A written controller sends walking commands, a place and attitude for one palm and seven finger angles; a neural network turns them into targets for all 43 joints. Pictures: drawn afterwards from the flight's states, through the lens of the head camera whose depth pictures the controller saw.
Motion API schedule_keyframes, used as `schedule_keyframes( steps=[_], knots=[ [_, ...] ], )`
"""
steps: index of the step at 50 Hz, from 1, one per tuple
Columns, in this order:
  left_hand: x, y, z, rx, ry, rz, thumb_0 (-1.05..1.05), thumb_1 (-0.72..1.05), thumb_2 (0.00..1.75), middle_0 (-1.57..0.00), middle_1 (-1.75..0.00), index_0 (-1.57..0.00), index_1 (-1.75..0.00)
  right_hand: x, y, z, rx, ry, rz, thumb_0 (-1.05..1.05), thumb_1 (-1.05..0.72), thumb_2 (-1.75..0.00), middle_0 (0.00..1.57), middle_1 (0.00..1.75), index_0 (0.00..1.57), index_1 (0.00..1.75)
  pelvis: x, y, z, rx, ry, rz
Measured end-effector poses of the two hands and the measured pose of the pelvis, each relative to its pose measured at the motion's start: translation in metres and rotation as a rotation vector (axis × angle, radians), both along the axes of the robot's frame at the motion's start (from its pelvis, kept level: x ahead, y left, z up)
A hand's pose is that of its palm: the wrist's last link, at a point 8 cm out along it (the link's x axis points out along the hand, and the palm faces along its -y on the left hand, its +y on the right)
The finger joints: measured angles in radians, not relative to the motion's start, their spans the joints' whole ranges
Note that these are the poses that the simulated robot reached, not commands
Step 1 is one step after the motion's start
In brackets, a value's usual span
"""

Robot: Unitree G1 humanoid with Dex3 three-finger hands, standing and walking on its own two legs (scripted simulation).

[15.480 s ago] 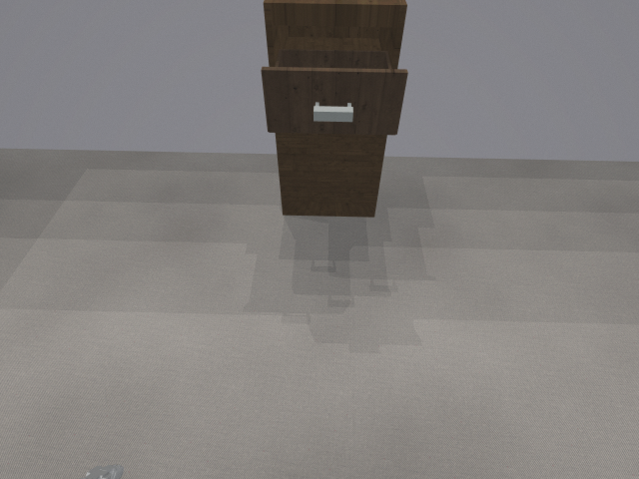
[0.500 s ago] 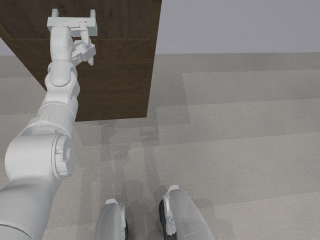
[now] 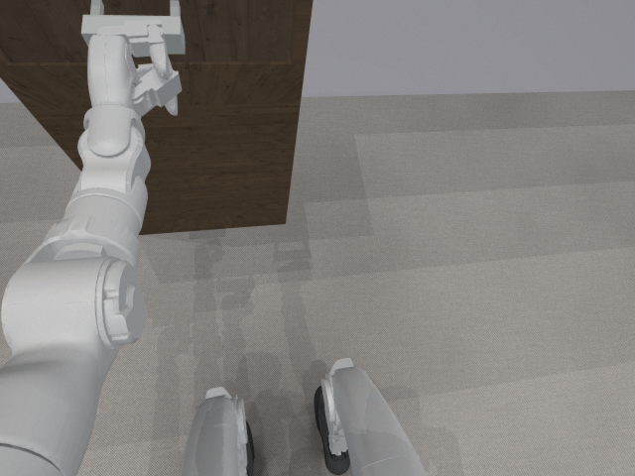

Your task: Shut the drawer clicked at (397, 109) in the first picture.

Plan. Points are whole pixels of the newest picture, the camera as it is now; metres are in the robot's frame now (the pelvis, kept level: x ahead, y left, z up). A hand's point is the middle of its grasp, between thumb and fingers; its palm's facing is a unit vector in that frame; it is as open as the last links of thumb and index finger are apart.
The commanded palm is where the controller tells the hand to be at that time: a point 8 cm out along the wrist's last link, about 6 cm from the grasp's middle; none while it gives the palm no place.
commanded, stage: pull the fist back off the drawer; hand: left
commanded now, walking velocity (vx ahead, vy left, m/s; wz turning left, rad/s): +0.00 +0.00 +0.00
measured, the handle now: (136, 21) +0.65 +0.12 +0.07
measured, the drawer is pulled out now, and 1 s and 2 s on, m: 0.00 0.00 0.00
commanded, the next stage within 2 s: draw the hand back to the body in 0.26 s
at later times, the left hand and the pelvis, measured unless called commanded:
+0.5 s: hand (168, 93) +0.53 +0.09 +0.08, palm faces -0.03 -1.00 -0.06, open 3.3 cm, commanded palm +0.47 +0.14 +0.10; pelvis +0.05 -0.01 +0.04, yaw -1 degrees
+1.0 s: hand (50, 195) +0.37 +0.14 +0.18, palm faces +0.05 -0.97 -0.22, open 3.3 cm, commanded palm +0.33 +0.20 +0.20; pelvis +0.07 -0.02 +0.10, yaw +1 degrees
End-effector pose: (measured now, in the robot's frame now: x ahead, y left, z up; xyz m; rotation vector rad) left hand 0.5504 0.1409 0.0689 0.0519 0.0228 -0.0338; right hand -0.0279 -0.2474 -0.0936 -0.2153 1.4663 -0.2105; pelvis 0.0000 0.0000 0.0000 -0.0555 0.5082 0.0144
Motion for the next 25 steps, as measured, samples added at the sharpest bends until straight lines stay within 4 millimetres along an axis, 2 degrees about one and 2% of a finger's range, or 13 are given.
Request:
schedule_keyframes(
  steps=[7, 13, 17, 22, 25],
  knots=[
    [-0.006, -0.001, 0.000, -0.014, -0.008, 0.009, 0.00, 0.87, 0.93, -1.39, -1.60, -1.40, -1.59, 0.021, 0.002, 0.003, 0.023, -0.021, -0.015, 0.00, -0.91, -0.90, 0.21, 0.30, 0.21, 0.30, 0.014, 0.000, 0.009, 0.010, -0.010, -0.017],
    [-0.022, -0.004, -0.001, -0.009, 0.004, 0.002, 0.01, 0.89, 0.91, -1.39, -1.60, -1.40, -1.59, 0.056, -0.001, 0.008, 0.045, -0.071, -0.007, 0.00, -0.91, -0.90, 0.21, 0.30, 0.21, 0.30, 0.030, -0.002, 0.021, 0.019, -0.037, -0.021],
    [-0.025, -0.004, -0.002, -0.012, 0.008, 0.017, 0.01, 0.90, 0.90, -1.40, -1.60, -1.40, -1.59, 0.080, -0.007, 0.010, 0.033, -0.111, 0.017, 0.00, -0.91, -0.90, 0.21, 0.30, 0.21, 0.30, 0.037, -0.005, 0.024, 0.023, -0.046, -0.014],
    [-0.025, -0.003, 0.007, -0.004, -0.043, 0.009, 0.01, 0.90, 0.90, -1.40, -1.60, -1.40, -1.59, 0.103, -0.015, 0.011, 0.025, -0.146, 0.025, 0.00, -0.91, -0.90, 0.21, 0.30, 0.21, 0.30, 0.045, -0.008, 0.026, 0.028, -0.048, -0.017],
    [-0.038, 0.002, 0.018, 0.007, -0.056, 0.003, 0.01, 0.90, 0.90, -1.39, -1.60, -1.40, -1.59, 0.117, -0.017, 0.017, 0.042, -0.180, 0.002, 0.00, -0.91, -0.90, 0.20, 0.30, 0.20, 0.30, 0.052, -0.010, 0.035, 0.034, -0.068, -0.030]
  ],
)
